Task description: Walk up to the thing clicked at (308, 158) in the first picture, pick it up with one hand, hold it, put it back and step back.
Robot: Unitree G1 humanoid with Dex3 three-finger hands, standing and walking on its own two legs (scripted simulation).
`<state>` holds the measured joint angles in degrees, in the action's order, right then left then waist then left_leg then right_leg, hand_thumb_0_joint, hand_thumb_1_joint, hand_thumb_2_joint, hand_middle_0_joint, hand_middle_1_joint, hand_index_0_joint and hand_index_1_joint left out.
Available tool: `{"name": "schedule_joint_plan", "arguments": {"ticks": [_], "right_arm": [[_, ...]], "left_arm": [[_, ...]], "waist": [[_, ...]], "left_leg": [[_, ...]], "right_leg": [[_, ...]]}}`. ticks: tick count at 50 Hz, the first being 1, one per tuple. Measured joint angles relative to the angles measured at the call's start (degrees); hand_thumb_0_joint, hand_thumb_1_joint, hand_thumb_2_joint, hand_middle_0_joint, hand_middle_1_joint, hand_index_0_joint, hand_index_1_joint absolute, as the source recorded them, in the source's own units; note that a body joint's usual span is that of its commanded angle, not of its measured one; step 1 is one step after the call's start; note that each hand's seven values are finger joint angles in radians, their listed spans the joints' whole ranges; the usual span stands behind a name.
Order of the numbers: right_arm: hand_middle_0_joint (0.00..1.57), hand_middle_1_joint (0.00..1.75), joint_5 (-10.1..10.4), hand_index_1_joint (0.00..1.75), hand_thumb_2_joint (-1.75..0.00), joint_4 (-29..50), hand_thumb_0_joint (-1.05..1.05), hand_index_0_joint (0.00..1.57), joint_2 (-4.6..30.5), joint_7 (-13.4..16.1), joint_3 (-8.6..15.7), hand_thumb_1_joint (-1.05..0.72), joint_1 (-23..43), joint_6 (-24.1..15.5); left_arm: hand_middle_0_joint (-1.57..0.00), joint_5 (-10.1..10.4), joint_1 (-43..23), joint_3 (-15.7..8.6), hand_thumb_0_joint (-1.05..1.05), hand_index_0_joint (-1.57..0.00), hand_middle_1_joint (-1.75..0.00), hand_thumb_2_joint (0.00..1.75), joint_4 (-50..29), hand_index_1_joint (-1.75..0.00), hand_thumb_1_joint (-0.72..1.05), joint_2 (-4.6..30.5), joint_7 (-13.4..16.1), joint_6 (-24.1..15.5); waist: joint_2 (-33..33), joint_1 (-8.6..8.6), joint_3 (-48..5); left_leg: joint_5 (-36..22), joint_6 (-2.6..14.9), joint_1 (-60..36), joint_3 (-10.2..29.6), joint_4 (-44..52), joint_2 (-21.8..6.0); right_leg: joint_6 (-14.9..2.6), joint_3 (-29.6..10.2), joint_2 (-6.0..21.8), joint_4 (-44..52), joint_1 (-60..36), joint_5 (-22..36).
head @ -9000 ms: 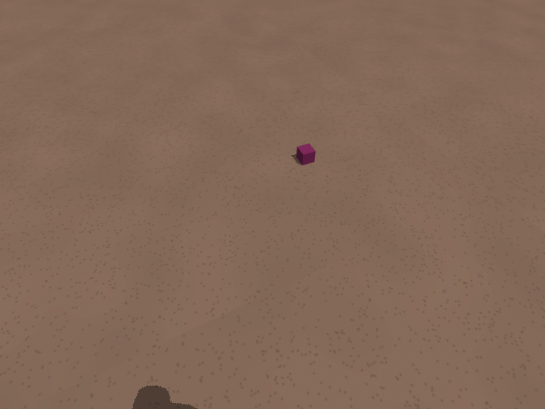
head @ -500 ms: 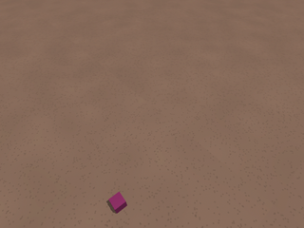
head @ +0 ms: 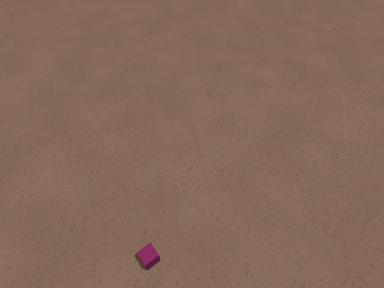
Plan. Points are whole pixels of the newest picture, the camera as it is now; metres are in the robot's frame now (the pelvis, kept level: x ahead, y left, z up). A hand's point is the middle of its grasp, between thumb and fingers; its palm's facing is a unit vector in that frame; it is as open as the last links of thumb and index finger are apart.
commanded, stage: rise first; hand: left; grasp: from above
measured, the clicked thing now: (149, 256) +0.43 +0.24 -0.75
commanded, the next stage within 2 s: none
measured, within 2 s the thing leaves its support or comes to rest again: neither
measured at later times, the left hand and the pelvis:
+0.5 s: hand out of the picture +0.14 +0.26 -0.18, palm faces -0.08 -0.89 -0.45, open 11.9 cm; pelvis -0.01 +0.01 -0.03, yaw +1 degrees
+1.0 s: hand out of the picture +0.12 +0.28 -0.27, palm faces -0.20 -0.74 -0.64, open 13.9 cm; pelvis -0.02 +0.01 -0.11, yaw +1 degrees
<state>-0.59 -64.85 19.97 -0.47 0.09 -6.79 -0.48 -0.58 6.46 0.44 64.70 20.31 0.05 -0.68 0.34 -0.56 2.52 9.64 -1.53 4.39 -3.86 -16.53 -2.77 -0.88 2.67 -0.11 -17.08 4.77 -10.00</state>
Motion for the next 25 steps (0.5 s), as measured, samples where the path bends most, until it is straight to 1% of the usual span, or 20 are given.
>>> {"name": "schedule_joint_plan", "arguments": {"ticks": [6,7,8,10,12,15,17,18,21,25], "right_arm": [[0.2,0.3,-0.04,0.3,-0.9,-0.09,0.01,0.21,-0.11,-0.14,0.05,-0.9,-0.09,0.03],[0.2,0.3,0.87,0.3,-0.9,2.0,0.01,0.21,-0.11,0.29,-0.11,-0.9,-0.95,0.3],[0.2,0.3,1.84,0.3,-0.9,4.93,0.01,0.2,-0.23,0.92,-0.14,-0.9,-2.14,-0.3],[0.2,0.3,2.9,0.3,-0.9,9.33,0.01,0.2,-0.8,1.7,-0.12,-0.91,-3.51,-1.42],[0.2,0.3,3.13,0.3,-0.91,12.38,0.01,0.2,-1.89,2.1,0.13,-0.92,-3.84,-1.76],[0.2,0.3,2.63,0.3,-0.91,15.89,0.01,0.2,-3.93,2.03,0.78,-0.93,-4.25,-2.17],[0.2,0.3,2.27,0.3,-0.91,18.02,0.01,0.2,-5.1,1.75,1.23,-0.94,-5.03,-2.24],[0.2,0.3,2.15,0.3,-0.91,18.99,0.01,0.2,-5.53,1.64,1.4,-0.94,-5.59,-2.2],[0.2,0.3,2.12,0.3,-0.91,21.41,0.01,0.2,-6.09,1.37,1.56,-0.94,-7.15,-1.93],[0.2,0.3,2.14,0.3,-0.9,24.07,0.01,0.21,-6.19,1.23,1.61,-0.92,-7.95,-2.15]], "left_arm": [[-0.2,0.02,0.09,-0.07,0.01,-0.2,-0.3,0.89,0.05,-0.3,0.9,0.1,-0.02,0.07],[-0.21,0.61,0.45,-0.36,0.01,-0.2,-0.3,0.9,-1.4,-0.31,0.89,-0.13,0.29,0.27],[-0.21,1.14,0.01,-0.87,0.01,-0.2,-0.32,0.9,-2.9,-0.32,0.88,-0.6,0.66,-0.03],[-0.21,1.03,-2.76,-2.71,0.01,-0.2,-0.36,0.91,-3.46,-0.37,0.83,-1.62,0.85,-0.75],[-0.21,-0.14,-5.91,-4.09,0.01,-0.19,-0.42,0.91,-3.29,-0.44,0.76,-1.9,0.47,-0.56],[-0.21,-4.03,-9.35,-6.07,0.01,-0.19,-0.55,0.91,-2.96,-0.56,0.6,-1.23,-0.56,-0.82],[-0.2,-6.4,-9.86,-7.23,0.01,-0.19,-0.64,0.91,-4.17,-0.64,0.48,-0.89,-0.65,-0.47],[-0.2,-7.27,-9.59,-7.64,0.01,-0.19,-0.68,0.91,-5.3,-0.68,0.42,-0.95,-0.34,-0.09],[-0.18,-9.13,-8.15,-7.73,0.0,-0.18,-0.79,0.9,-8.51,-0.79,0.21,-1.68,1.44,1.76],[-0.16,-10.62,-6.07,-7.36,0.0,-0.16,-0.89,0.91,-11.42,-0.89,-0.07,-2.69,3.37,5.05]], "waist": [[-0.07,0.03,0.25],[-0.01,-0.16,-0.02],[0.1,-0.26,0.29],[0.21,-0.31,1.16],[0.04,-0.31,1.6],[-0.56,-0.82,0.72],[-0.96,-0.96,-0.23],[-1.05,-0.92,-0.78],[-0.7,-0.84,-2.28],[-0.04,-1.04,-3.84]], "left_leg": [[-0.1,0.03,0.23,0.09,0.03,0.04],[0.18,0.17,1.48,0.31,-0.86,0.1],[0.55,0.35,3.0,0.7,-2.18,0.22],[1.17,0.55,6.09,1.29,-4.7,0.41],[1.77,0.57,9.44,1.4,-7.18,0.44],[3.21,0.59,15.21,1.42,-11.63,0.44],[4.52,0.6,18.36,1.2,-14.65,0.36],[5.18,0.64,19.6,1.07,-15.98,0.32],[7.06,0.79,22.47,1.03,-19.5,0.3],[9.4,1.1,26.16,1.22,-24.07,0.35]], "right_leg": [[0.01,0.08,0.04,0.11,0.16,0.11],[0.01,0.29,0.14,-0.66,1.25,-0.18],[0.03,0.64,0.32,-1.86,2.56,-0.62],[0.04,1.16,0.64,-4.27,5.35,-1.4],[0.01,1.21,0.81,-6.9,8.74,-2.13],[-0.03,1.09,1.06,-11.64,14.67,-3.7],[-0.03,0.77,1.14,-14.75,17.98,-4.95],[-0.01,0.61,1.18,-16.07,19.27,-5.55],[0.15,0.45,1.32,-19.21,22.0,-7.15],[0.48,0.5,1.59,-23.23,25.35,-9.23]]}}
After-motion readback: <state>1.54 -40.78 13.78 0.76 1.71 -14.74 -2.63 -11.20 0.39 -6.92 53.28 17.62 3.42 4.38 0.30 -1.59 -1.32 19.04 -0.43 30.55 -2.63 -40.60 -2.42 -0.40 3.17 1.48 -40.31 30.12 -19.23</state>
